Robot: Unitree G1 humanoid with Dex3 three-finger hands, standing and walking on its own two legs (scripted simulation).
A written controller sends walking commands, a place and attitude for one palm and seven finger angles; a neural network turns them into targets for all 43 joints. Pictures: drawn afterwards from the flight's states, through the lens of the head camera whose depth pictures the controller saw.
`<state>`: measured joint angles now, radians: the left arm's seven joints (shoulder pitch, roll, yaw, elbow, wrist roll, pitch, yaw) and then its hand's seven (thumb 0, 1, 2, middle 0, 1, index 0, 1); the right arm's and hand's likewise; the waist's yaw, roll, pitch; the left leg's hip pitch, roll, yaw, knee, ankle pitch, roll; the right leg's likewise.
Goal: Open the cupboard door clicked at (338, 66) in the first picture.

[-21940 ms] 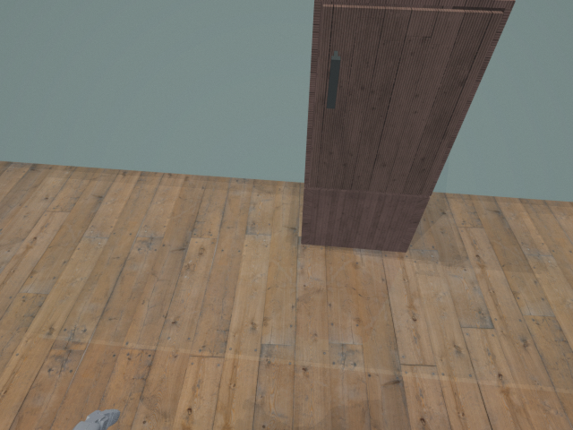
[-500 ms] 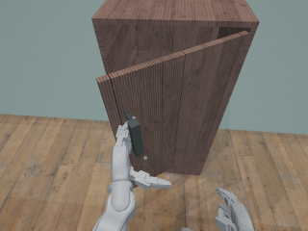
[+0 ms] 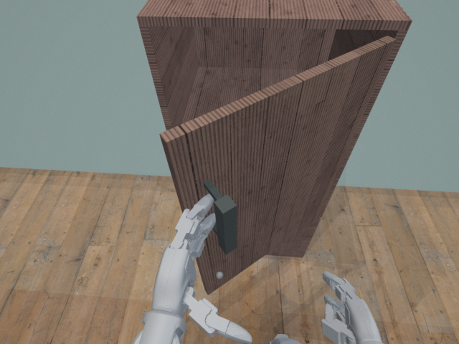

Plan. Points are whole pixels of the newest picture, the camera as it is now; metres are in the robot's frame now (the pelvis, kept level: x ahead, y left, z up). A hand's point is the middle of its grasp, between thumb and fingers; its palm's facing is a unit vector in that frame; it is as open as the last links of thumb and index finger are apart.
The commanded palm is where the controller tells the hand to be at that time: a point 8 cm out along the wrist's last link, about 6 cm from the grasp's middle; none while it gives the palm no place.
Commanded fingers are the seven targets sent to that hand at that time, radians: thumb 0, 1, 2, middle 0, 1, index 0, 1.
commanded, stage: slide the hand sideways off the handle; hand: left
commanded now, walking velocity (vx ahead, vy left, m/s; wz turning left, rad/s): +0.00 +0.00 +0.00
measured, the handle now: (219, 217) +0.30 +0.04 +0.09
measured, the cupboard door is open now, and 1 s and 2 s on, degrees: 39 39 39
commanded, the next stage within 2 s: draw the hand back to the body in 0.62 s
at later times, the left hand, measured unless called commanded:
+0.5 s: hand (181, 308) +0.17 +0.08 +0.09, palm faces -0.03 -1.00 -0.02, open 16.3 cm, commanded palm +0.13 +0.14 +0.08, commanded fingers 0.00 -0.50 0.30 -0.15 -0.30 -0.15 -0.30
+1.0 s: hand (148, 307) +0.16 +0.11 +0.11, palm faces -0.03 -1.00 -0.08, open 16.3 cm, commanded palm +0.12 +0.18 +0.12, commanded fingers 0.00 -0.50 0.30 -0.15 -0.30 -0.15 -0.30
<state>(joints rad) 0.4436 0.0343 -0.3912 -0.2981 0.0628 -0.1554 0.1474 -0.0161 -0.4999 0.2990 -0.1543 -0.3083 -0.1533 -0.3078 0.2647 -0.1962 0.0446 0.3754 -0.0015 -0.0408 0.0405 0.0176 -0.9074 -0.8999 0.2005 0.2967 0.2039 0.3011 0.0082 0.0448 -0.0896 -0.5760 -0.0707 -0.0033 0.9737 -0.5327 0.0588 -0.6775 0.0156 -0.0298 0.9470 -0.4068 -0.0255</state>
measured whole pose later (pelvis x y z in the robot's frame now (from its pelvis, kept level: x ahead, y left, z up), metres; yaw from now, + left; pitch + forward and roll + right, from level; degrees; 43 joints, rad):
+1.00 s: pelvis -0.01 -0.02 -0.01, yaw +0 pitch +7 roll -1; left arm 0.68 0.21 -0.02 -0.51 -0.18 -0.16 -0.11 -0.02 -0.50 0.30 -0.15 -0.30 -0.15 -0.31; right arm 0.30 -0.23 0.04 0.38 0.04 -0.12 -0.05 0.02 -0.91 -0.90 0.20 0.30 0.20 0.30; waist 0.02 0.07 -0.14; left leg -0.61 -0.04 -0.04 1.04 -0.55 0.03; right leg -0.70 0.04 -0.07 0.97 -0.41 -0.05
